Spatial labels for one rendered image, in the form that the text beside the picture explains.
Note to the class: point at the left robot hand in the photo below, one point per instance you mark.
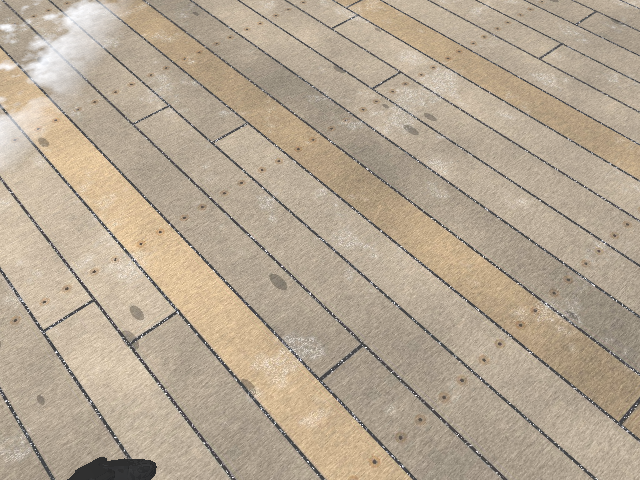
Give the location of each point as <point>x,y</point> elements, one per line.
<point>121,469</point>

